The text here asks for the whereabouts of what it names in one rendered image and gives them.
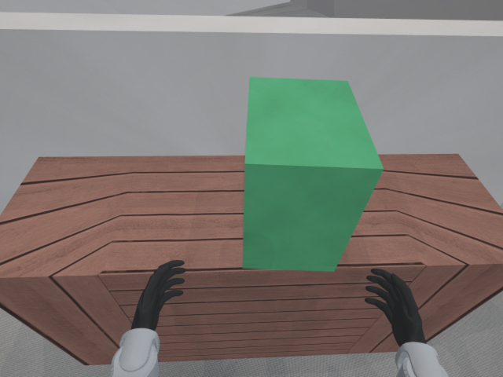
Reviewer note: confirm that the carton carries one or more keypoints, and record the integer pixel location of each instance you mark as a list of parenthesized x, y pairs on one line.
[(310, 169)]

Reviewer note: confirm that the left robot hand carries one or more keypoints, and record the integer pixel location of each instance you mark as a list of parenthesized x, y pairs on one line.
[(153, 297)]

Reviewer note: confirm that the pedestal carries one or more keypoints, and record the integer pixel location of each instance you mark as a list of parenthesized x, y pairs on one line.
[(82, 235)]

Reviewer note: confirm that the right robot hand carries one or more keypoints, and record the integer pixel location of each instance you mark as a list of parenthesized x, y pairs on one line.
[(401, 308)]

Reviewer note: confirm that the robot right forearm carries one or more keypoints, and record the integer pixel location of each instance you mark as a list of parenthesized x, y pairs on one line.
[(417, 359)]

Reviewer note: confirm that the robot left forearm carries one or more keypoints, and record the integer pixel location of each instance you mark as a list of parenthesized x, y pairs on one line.
[(137, 355)]

